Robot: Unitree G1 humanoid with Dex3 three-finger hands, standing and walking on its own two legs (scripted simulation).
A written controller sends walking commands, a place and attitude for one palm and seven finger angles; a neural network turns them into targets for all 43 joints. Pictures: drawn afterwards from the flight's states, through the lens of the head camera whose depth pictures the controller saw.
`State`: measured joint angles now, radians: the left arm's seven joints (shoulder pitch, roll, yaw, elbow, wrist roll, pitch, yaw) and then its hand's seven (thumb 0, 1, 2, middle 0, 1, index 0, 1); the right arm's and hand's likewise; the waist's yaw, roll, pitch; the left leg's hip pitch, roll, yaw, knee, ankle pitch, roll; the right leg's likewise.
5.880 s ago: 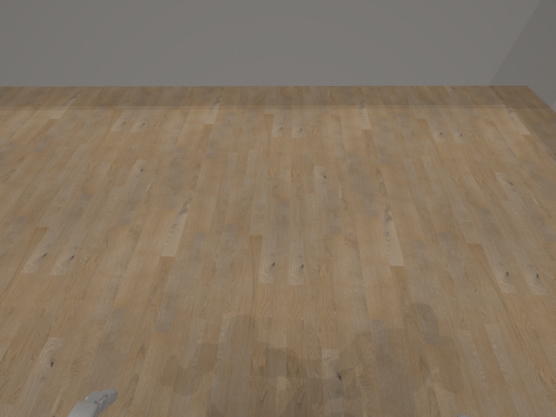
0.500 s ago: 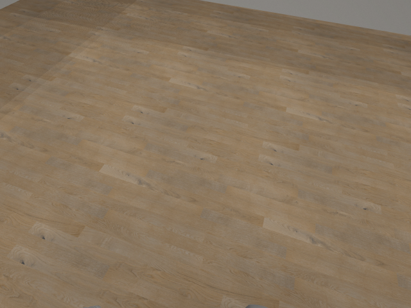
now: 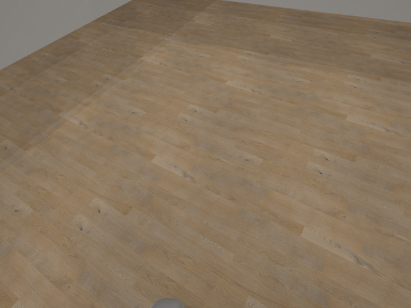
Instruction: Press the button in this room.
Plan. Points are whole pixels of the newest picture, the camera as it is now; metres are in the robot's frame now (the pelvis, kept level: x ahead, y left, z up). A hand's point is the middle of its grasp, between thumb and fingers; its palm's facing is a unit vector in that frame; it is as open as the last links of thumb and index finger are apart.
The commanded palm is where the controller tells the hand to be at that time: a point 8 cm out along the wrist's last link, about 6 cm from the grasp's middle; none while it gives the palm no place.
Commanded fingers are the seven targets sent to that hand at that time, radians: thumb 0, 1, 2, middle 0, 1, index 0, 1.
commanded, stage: turn or walk to find it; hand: left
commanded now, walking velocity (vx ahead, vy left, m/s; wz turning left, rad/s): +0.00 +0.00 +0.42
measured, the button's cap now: out of the picture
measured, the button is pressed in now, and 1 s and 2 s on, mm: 0 0 0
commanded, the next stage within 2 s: none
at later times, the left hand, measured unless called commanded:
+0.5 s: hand out of the picture -0.02 +0.29 -0.17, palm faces +0.25 -0.94 -0.24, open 7.4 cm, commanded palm none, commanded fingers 0.00 0.90 0.90 -0.20 -0.30 -0.20 -0.30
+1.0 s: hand out of the picture -0.07 +0.19 -0.15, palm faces +0.41 -0.87 -0.27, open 7.4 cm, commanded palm none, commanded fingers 0.00 0.90 0.90 -0.20 -0.30 -0.20 -0.30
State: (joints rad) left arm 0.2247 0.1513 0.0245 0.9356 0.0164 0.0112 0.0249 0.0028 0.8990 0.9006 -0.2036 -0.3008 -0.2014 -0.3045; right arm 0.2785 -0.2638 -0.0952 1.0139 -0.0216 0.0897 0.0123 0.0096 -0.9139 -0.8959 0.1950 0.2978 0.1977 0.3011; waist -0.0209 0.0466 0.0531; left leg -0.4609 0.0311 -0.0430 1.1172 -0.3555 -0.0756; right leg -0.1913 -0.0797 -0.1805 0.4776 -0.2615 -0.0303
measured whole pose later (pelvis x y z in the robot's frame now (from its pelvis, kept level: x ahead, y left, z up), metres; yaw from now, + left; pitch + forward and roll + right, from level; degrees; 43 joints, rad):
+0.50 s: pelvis -0.03 +0.06 +0.00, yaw +11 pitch -1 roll -1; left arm 0.20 0.26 0.07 0.98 0.02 0.06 0.01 0.00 0.90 0.90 -0.20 -0.30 -0.20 -0.30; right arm 0.17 -0.18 -0.03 0.95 -0.01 0.01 -0.01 0.01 -0.91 -0.90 0.20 0.30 0.20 0.30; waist 0.02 -0.03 0.05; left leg -0.19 -0.03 0.01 0.42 -0.20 0.06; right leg -0.45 -0.10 -0.02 1.07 -0.38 0.10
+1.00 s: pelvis -0.07 -0.01 +0.00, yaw +24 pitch -2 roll +2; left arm 0.21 0.15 0.03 0.93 0.01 0.02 0.03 0.00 0.90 0.90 -0.20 -0.30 -0.20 -0.30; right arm 0.30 -0.26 -0.10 1.01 -0.02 0.09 0.01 0.01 -0.91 -0.90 0.20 0.30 0.20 0.30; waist -0.04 0.05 0.05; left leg -0.49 0.01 -0.05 1.18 -0.32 -0.07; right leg -0.20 -0.07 -0.17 0.48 -0.24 -0.04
